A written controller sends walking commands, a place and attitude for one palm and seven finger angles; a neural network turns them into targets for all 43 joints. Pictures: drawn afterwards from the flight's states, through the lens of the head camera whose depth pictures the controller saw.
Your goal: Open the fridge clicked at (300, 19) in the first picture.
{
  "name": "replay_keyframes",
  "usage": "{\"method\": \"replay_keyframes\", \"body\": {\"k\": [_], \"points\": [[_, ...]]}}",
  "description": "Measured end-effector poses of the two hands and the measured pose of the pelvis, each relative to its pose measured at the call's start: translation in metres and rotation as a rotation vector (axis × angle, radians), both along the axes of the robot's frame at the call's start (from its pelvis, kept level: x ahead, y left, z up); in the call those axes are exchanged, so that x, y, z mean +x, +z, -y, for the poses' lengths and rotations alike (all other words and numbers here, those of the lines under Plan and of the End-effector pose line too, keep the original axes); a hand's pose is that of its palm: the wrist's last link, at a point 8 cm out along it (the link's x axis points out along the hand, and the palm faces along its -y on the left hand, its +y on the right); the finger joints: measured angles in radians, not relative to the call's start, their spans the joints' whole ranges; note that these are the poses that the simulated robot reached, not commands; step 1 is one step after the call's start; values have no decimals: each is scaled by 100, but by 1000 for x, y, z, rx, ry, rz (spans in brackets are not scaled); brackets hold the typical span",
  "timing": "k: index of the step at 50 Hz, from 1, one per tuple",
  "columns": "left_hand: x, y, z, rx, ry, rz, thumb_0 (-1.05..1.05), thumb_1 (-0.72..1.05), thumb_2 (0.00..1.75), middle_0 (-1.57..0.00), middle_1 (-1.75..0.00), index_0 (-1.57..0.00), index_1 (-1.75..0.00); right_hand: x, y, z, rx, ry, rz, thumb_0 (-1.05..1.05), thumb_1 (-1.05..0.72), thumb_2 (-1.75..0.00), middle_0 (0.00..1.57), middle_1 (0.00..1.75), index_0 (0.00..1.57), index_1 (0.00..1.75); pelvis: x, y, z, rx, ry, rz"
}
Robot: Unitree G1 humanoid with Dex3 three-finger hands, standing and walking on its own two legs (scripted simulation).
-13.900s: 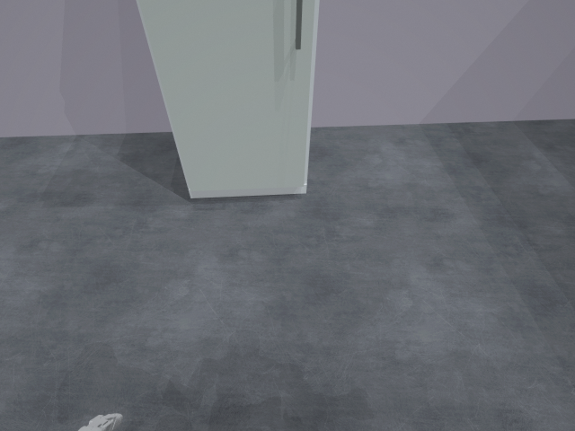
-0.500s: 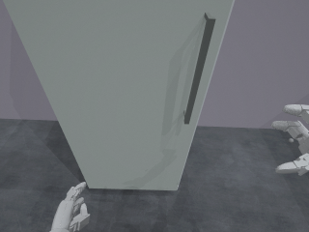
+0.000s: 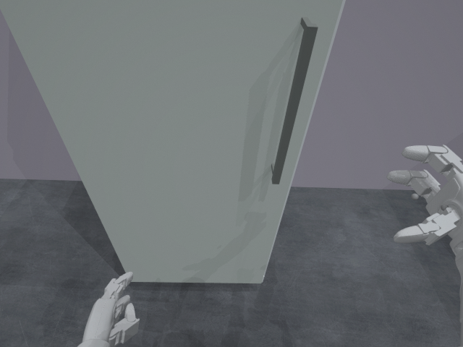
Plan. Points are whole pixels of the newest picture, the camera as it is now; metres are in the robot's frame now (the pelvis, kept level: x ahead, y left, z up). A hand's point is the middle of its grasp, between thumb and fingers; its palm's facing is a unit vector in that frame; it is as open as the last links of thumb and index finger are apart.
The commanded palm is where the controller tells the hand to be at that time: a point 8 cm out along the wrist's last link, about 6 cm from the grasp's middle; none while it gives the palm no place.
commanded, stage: move the hooked fingers beside the handle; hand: right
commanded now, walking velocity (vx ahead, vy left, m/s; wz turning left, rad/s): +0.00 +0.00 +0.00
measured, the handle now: (287, 115) +0.50 -0.10 +0.17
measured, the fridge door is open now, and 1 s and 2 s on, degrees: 0 0 0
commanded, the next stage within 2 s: none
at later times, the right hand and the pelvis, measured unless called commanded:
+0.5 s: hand (377, 170) +0.36 -0.23 +0.17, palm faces +0.04 +1.00 -0.01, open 14.0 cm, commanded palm +0.33 -0.27 +0.17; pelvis +0.01 +0.00 +0.00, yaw +1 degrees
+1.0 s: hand (343, 151) +0.41 -0.19 +0.17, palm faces +0.00 +1.00 +0.01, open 14.0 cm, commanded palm +0.39 -0.24 +0.17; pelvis +0.01 +0.00 +0.00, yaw +2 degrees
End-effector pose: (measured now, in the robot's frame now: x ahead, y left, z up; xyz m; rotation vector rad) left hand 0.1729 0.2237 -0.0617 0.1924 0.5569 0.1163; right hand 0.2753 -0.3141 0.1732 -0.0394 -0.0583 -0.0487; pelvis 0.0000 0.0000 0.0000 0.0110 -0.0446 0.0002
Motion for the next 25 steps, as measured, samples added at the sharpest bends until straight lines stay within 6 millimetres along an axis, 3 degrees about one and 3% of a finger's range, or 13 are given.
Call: {"method": "replay_keyframes", "body": {"k": [14, 25], "points": [[-15, -7, -10, -8, 55, -49, 2, 90, 90, -20, -30, -20, -30, 41, 0, -30, 17, 29, -14, -1, 50, -30, 30, 120, 30, 120, 3, 1, -1, -7, 17, -18], [-21, -12, -21, 5, 86, -95, 1, 90, 90, -20, -30, -20, -29, 58, -4, -34, 27, 8, -31, -1, 50, -30, 30, 120, 30, 120, 7, 1, -3, -7, 21, -28]]}}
